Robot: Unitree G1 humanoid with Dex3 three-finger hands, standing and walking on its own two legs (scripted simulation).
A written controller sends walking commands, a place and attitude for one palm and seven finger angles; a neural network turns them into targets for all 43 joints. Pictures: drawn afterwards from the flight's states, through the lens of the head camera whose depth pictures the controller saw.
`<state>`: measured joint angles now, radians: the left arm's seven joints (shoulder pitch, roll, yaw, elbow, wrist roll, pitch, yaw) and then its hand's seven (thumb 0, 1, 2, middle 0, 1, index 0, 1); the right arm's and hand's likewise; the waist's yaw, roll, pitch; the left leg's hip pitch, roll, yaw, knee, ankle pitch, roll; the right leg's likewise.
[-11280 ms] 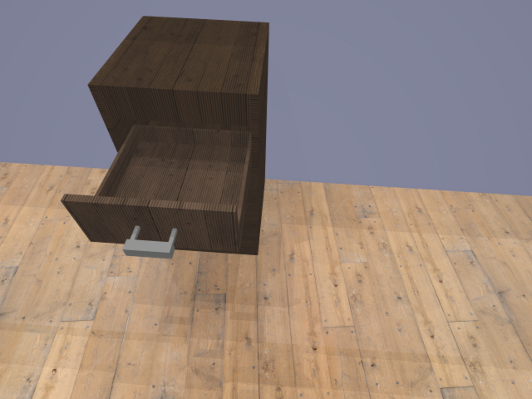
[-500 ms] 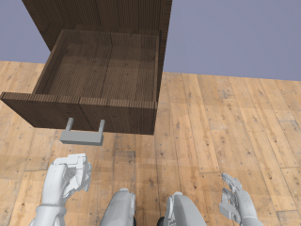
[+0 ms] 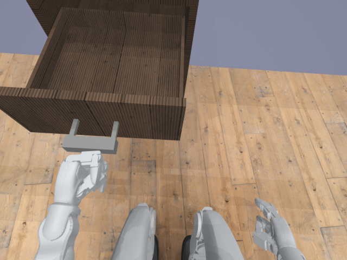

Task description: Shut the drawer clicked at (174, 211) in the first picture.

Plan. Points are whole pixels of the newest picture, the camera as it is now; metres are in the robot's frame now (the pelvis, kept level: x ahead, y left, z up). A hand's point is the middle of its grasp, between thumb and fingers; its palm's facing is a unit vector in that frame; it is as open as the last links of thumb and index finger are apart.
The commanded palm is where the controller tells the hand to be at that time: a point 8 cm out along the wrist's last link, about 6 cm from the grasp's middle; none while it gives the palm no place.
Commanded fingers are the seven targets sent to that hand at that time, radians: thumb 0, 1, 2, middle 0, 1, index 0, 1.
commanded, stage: bring the fist close to the handle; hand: left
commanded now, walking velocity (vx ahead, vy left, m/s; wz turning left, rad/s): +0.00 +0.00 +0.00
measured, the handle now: (93, 134) +0.37 +0.20 +0.01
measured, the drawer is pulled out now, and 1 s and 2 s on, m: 0.30 0.27 0.13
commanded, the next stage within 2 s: push the drawer shut in 0.26 s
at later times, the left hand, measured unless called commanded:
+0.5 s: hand (103, 177) +0.28 +0.16 +0.01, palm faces -0.04 -1.00 -0.02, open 3.2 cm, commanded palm +0.28 +0.21 +0.02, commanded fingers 0.00 0.90 0.90 -1.40 -1.60 -1.40 -1.60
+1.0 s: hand (110, 160) +0.32 +0.16 +0.00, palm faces -0.02 -1.00 -0.06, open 3.2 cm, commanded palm +0.34 +0.20 +0.02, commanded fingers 0.00 0.90 0.90 -1.40 -1.60 -1.40 -1.60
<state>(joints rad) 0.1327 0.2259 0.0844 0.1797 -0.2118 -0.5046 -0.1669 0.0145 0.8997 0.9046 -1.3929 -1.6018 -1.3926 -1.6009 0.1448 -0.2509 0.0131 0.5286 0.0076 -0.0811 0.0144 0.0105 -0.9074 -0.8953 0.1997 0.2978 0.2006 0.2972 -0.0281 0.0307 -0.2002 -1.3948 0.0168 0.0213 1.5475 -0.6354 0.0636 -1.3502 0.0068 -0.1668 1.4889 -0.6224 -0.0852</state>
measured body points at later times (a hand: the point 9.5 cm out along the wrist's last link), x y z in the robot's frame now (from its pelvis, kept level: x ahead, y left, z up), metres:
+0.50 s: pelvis +0.00 +0.02 +0.01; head +0.13 +0.04 +0.43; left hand +0.28 +0.22 +0.01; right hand +0.20 -0.21 -0.09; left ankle +0.04 +0.08 -0.56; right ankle +0.04 -0.08 -0.56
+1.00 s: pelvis -0.01 +0.00 +0.00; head +0.13 +0.02 +0.43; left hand +0.32 +0.21 +0.01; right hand +0.17 -0.24 -0.11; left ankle +0.04 +0.08 -0.56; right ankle +0.04 -0.08 -0.56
